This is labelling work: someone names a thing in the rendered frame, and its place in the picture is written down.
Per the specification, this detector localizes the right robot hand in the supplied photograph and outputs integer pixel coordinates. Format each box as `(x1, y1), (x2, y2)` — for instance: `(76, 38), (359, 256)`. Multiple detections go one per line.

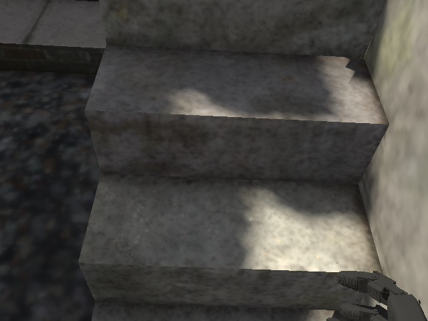
(326, 271), (427, 321)

